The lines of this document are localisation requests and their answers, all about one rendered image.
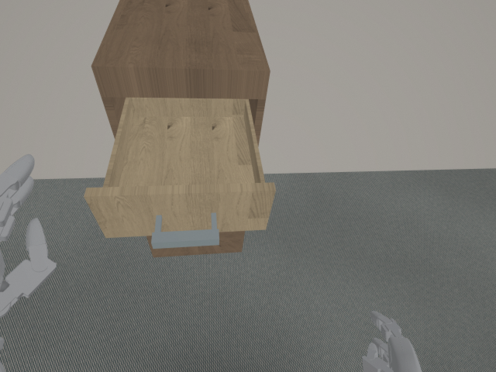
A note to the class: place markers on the handle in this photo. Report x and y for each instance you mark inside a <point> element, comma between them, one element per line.
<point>205,237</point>

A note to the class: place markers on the drawer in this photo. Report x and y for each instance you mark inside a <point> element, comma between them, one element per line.
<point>183,158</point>

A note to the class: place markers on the right robot hand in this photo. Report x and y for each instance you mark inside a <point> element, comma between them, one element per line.
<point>398,355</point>

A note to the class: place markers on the cabinet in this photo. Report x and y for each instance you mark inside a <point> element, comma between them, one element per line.
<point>183,49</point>

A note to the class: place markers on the left robot hand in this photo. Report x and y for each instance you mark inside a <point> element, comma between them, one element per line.
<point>15,187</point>

